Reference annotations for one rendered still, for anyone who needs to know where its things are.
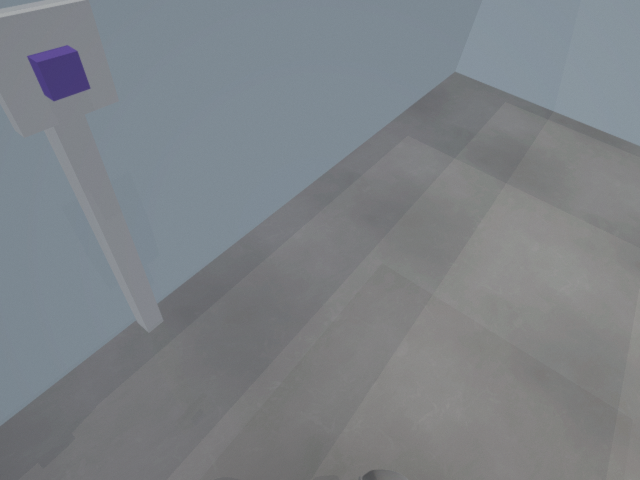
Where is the button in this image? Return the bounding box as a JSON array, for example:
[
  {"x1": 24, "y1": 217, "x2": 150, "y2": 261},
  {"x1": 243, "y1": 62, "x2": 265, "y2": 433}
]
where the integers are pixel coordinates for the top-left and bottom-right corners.
[{"x1": 27, "y1": 45, "x2": 91, "y2": 101}]

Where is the panel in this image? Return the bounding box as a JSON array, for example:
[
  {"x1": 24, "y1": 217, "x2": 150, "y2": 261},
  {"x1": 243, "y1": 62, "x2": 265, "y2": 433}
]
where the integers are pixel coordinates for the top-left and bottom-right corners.
[{"x1": 0, "y1": 0, "x2": 164, "y2": 333}]

